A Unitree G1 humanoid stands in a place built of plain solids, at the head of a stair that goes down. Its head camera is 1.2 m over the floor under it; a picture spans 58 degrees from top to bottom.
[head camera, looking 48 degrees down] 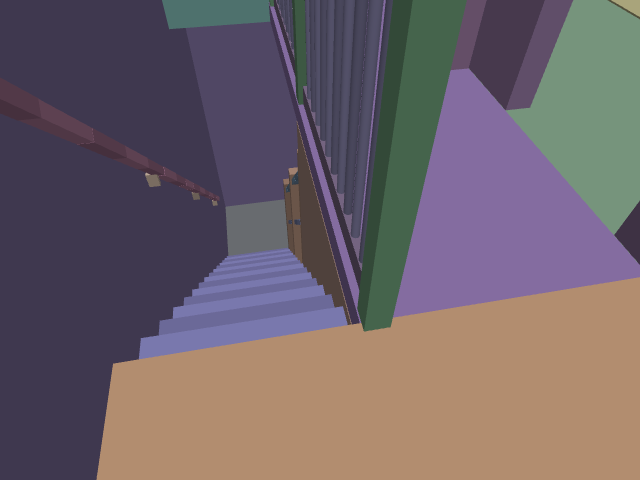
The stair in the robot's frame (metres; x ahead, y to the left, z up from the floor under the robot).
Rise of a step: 0.20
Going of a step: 0.20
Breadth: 0.75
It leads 10 degrees to the left of straight ahead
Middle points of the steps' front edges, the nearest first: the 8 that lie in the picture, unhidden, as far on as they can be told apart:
0.65 0.25 0.00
0.85 0.28 -0.20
1.05 0.32 -0.40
1.24 0.35 -0.60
1.44 0.39 -0.80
1.64 0.43 -1.00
1.83 0.46 -1.20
2.03 0.50 -1.40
